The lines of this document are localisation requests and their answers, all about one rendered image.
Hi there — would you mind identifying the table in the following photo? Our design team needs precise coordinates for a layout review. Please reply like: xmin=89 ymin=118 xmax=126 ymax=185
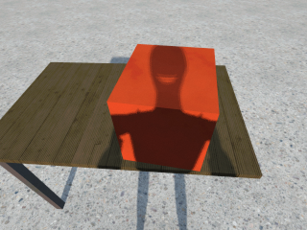
xmin=0 ymin=62 xmax=263 ymax=210

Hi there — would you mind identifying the carton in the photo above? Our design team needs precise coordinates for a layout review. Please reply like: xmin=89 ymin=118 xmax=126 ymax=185
xmin=106 ymin=44 xmax=220 ymax=172

